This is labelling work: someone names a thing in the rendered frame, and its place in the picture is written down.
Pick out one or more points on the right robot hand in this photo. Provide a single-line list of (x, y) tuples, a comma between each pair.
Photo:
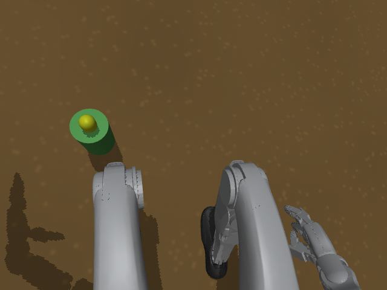
[(313, 234)]

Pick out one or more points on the right robot arm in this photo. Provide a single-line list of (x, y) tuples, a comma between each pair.
[(335, 274)]

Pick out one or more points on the bottle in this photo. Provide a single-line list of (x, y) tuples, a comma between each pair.
[(91, 129)]

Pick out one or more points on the right robot foot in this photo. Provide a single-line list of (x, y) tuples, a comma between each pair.
[(207, 236)]

